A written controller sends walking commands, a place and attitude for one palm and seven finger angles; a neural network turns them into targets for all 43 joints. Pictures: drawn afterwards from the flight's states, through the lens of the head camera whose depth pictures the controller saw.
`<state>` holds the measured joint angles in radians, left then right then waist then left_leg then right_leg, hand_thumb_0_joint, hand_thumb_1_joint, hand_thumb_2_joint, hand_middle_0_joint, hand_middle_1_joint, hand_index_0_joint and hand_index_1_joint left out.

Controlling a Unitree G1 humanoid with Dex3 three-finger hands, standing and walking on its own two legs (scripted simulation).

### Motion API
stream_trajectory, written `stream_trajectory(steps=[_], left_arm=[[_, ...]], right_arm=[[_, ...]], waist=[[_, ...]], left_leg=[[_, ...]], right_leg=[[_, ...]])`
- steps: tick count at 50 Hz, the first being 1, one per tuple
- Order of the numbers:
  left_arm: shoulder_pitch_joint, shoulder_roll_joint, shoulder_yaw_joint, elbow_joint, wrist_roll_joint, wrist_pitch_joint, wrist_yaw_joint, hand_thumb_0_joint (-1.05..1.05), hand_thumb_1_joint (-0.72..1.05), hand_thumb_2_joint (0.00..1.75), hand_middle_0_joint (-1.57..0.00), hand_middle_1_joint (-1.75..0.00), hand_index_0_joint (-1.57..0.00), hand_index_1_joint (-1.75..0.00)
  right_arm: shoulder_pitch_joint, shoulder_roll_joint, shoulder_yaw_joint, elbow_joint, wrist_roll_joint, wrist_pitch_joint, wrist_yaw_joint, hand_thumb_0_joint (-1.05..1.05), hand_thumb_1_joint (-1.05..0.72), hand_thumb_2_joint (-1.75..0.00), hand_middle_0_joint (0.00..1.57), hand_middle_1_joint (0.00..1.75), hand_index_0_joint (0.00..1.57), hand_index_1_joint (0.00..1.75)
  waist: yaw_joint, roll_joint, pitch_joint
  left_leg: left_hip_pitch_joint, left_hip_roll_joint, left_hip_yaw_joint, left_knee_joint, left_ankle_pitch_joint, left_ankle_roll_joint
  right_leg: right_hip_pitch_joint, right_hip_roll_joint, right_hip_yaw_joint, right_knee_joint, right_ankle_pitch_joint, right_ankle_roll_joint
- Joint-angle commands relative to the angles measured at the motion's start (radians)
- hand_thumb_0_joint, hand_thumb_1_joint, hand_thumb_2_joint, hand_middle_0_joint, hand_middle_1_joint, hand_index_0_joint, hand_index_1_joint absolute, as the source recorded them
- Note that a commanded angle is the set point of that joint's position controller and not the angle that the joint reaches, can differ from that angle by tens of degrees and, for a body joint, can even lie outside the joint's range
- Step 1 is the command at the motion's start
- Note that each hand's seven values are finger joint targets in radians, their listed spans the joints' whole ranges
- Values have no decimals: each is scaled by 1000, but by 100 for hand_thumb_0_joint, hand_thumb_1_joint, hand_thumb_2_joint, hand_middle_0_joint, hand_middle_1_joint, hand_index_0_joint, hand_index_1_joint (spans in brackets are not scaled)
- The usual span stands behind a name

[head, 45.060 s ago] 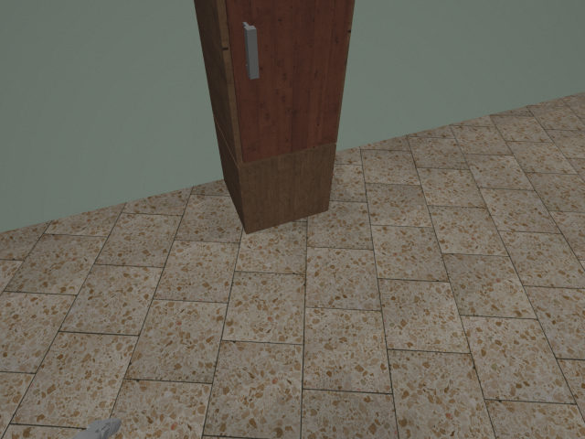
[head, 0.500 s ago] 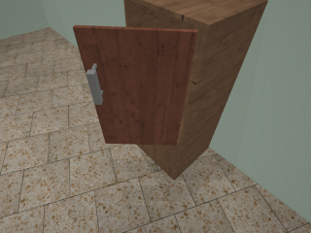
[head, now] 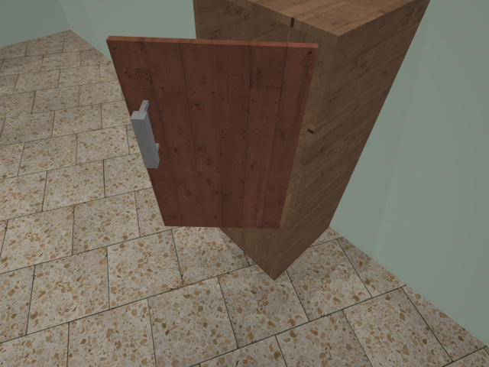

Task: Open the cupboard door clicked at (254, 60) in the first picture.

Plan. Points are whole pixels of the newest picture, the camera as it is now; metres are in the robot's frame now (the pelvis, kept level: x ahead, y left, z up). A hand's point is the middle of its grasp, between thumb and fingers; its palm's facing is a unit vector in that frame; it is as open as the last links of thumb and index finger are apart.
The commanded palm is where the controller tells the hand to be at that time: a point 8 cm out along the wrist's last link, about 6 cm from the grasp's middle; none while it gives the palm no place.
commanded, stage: look again from close up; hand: left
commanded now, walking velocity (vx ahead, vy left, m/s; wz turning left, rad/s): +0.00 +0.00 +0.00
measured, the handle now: (148, 134) +0.54 +0.24 +0.06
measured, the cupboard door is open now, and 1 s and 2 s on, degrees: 46 46 46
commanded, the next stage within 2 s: raise the hand with hooked fingers in 0.28 s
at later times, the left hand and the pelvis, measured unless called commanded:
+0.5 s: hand (130, 352) +0.16 +0.20 -0.09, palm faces +0.23 -0.95 -0.20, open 7.4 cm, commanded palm +0.13 +0.24 -0.06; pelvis +0.03 +0.01 +0.00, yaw +1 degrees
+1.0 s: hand (126, 331) +0.17 +0.19 +0.01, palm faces +0.10 -0.99 -0.10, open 9.8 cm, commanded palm +0.16 +0.25 -0.01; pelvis -0.03 -0.04 -0.08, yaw +4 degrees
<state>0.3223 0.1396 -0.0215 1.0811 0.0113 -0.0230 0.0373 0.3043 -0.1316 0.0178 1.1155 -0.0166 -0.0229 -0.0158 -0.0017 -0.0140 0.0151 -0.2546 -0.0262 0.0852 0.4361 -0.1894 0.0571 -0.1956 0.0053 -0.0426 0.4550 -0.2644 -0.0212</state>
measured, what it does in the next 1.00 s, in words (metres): lowers itself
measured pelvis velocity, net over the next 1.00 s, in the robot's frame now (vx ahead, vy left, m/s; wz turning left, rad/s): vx -0.03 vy -0.04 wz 0.07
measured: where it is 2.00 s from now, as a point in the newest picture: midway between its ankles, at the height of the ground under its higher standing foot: outside the picture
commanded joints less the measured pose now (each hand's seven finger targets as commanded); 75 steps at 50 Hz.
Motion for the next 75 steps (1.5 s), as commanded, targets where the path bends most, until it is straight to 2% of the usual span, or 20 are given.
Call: stream_trajectory(steps=[1, 18, 19, 20, 21, 22, 23, 24, 26, 30, 32, 36, 40, 43, 48, 54, 59, 65, 72, 75], left_arm=[[57, 111, 19, -20, 1, -13, 5, 0, 90, 90, -20, -30, -20, -30], [12, 148, 27, -12, 4, -9, 5, 0, 90, 90, -20, -30, -20, -30], [84, 120, 19, 10, 14, -17, 45, 0, 90, 90, -20, -30, -20, -30], [-641, 399, 206, -1551, -180, -206, 46, 0, 88, 89, -20, -32, -20, -32], [-202, 301, 165, -1329, -102, -157, 70, 0, 85, 88, -20, -33, -20, -33], [-143, 231, 113, -1223, -106, -104, 113, 0, 83, 87, -21, -34, -21, -34], [152, -48, -38, -991, -138, -20, 97, 0, 81, 86, -21, -36, -21, -36], [-39, 29, 24, -1163, -171, -57, 82, 0, 78, 85, -21, -37, -21, -37], [42, 64, 96, -1056, -168, -157, 31, 0, 74, 83, -21, -40, -21, -40], [387, 6, 156, -881, -235, -409, -188, 0, 64, 79, -22, -47, -22, -47], [385, 79, 217, -866, -260, -523, -315, 0, 60, 77, -22, -50, -22, -50], [183, 219, 327, -1068, -296, -506, -365, 0, 50, 73, -23, -55, -23, -55], [-96, 258, 353, -1407, -322, -594, -279, 0, 41, 69, -24, -62, -24, -62], [-155, 245, 281, -1484, -320, -666, -273, 0, 34, 66, -24, -66, -24, -66], [-169, 292, 216, -1178, -330, -528, -430, 0, 22, 61, -25, -74, -25, -74], [-85, 422, 478, -1063, -422, -203, -442, 0, 8, 55, -26, -82, -26, -82], [-34, 382, 555, -1189, -424, -340, -321, 0, -3, 50, -27, -90, -27, -90], [-157, 301, 365, -1064, -373, -403, -429, 0, -17, 44, -28, -99, -28, -99], [-327, 487, 517, -1170, -410, -383, -439, 0, -34, 37, -29, -110, -29, -110], [-300, 429, 496, -1175, -405, -388, -395, 0, -41, 34, -29, -114, -29, -114]], right_arm=[[37, -115, -20, -24, 8, -20, -11, 0, -90, -90, 20, 30, 20, 30], [-33, -158, -25, -19, 7, -26, -19, 0, -90, -90, 20, 30, 20, 30], [-80, -165, -23, -90, 16, -21, -12, 0, -90, -90, 20, 30, 20, 30], [-20, -324, -68, -442, 67, -149, -38, 0, -90, -90, 20, 30, 20, 30], [-112, -223, -19, -399, 52, -252, -64, 0, -90, -90, 20, 30, 20, 30], [-99, -211, -34, -333, 53, -274, -73, 0, -90, -90, 20, 30, 20, 30], [-54, -169, -36, -325, 60, -260, -59, 0, -90, -90, 20, 30, 20, 30], [-79, -230, -58, -410, 57, -260, -44, 0, -90, -90, 20, 30, 20, 30], [-113, -252, -81, -464, 30, -264, -41, 0, -90, -90, 20, 30, 20, 30], [-183, -245, -107, -560, 20, -233, 1, 0, -90, -90, 20, 30, 20, 30], [-205, -256, -121, -611, 27, -229, 26, 0, -90, -90, 20, 30, 20, 30], [-243, -252, -110, -737, 40, -206, 10, 0, -90, -90, 20, 30, 20, 30], [-171, -208, -93, -742, 33, -215, -25, 0, -90, -90, 20, 30, 20, 30], [-133, -215, -81, -700, 34, -236, -50, 0, -90, -90, 20, 30, 20, 30], [-132, -261, -46, -654, 66, -262, -84, 0, -90, -90, 20, 30, 20, 30], [-165, -245, -34, -725, 76, -214, -100, 0, -90, -90, 20, 30, 20, 30], [-118, -210, -49, -696, 56, -227, -65, 0, -90, -90, 20, 30, 20, 30], [-67, -268, -65, -653, 68, -254, -63, 0, -90, -90, 20, 30, 20, 30], [-75, -282, -58, -648, 67, -286, -94, 0, -90, -90, 20, 30, 20, 30], [-86, -267, -49, -653, 65, -285, -84, 0, -90, -90, 20, 30, 20, 30]], waist=[[2, 16, 24], [6, 16, 2], [22, 38, 56], [-96, 201, -458], [11, 354, -417], [-11, 301, -348], [-44, 154, -191], [-45, 90, -85], [-37, -99, -6], [58, -313, -91], [78, -185, -141], [81, 54, -286], [15, 182, -403], [-46, 137, -362], [-95, 59, -174], [46, -50, -306], [73, 11, -367], [-32, -4, -235], [19, 96, -361], [25, 150, -345]], left_leg=[[36, 136, -148, -96, 37, -4], [127, 148, -137, -83, 247, 3], [70, 160, -112, 110, 357, -29], [364, 50, -150, 6, 461, -61], [484, 121, -157, -46, 624, -69], [352, 110, -158, -51, 529, -107], [280, 118, -165, -66, 439, -85], [169, 109, -179, -36, 336, -75], [-2, 72, -169, 73, 120, -68], [-250, 38, -110, 284, 130, -76], [-310, 18, -89, 359, 100, -85], [-383, -4, -44, 440, -26, -56], [-350, 22, -85, 506, -91, -29], [-383, 36, -104, 551, -137, -19], [-491, 44, -122, 551, -235, -9], [-467, 20, -119, 469, -129, -25], [-361, 30, -116, 401, 49, -38], [-315, 30, -110, 385, -16, -16], [-137, 38, -134, 294, 40, -19], [-66, 47, -151, 257, 85, -36]], right_leg=[[-30, -105, 116, -91, 76, -26], [17, -115, 105, -85, 204, -14], [-37, -151, 141, -91, 406, 10], [6, -39, 24, 23, 406, -16], [-75, -10, 12, 123, 133, -28], [-120, -12, -12, 152, -6, -14], [-200, -7, -30, 144, -51, 1], [-208, -16, -34, 123, -37, 2], [-273, 0, -63, 75, -11, -4], [-369, 17, -79, 282, 128, -7], [-390, 0, -45, 364, 172, -20], [-428, -4, 12, 419, 38, -17], [-472, 2, 88, 388, -110, -6], [-519, 5, 135, 353, -199, -4], [-532, -7, 180, 254, -333, 20], [-235, -77, 225, 186, -150, 67], [-162, -51, 151, 278, 276, 73], [-360, -12, 93, 246, 98, 65], [-293, 20, 16, 243, 44, 0], [-308, 27, -20, 250, 61, -9]])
